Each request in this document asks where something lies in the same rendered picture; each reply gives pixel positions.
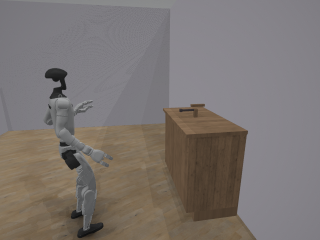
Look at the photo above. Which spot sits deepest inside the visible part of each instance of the right robot hand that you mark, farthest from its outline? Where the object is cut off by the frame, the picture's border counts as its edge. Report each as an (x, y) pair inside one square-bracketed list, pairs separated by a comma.
[(98, 156)]

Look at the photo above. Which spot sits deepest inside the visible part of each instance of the right robot upper arm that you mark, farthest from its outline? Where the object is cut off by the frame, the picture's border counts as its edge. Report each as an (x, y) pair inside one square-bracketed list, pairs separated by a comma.
[(62, 108)]

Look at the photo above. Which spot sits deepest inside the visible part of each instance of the counter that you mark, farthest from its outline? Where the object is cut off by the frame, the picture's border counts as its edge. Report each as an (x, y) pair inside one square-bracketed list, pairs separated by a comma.
[(204, 153)]

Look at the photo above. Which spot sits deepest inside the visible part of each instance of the right robot forearm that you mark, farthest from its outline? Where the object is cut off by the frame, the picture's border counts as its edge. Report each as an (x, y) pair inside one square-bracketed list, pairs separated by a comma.
[(74, 142)]

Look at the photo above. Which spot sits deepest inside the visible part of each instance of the right robot thigh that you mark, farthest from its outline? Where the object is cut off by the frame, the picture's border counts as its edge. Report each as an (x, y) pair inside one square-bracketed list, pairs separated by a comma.
[(83, 169)]

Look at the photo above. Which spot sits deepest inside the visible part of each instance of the left robot hand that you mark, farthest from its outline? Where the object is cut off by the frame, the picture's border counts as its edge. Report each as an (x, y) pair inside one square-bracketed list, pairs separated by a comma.
[(80, 109)]

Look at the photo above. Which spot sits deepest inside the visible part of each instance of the left robot upper arm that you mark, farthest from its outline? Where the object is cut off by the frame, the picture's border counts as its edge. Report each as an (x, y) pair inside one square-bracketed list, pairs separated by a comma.
[(47, 117)]

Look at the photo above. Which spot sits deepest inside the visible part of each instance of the tap lever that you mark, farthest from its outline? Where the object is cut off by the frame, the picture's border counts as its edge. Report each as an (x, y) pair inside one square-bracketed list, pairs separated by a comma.
[(185, 110)]

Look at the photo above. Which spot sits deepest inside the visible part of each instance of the humanoid robot head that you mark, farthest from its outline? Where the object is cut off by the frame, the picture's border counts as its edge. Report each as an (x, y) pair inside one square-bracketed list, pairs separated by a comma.
[(57, 74)]

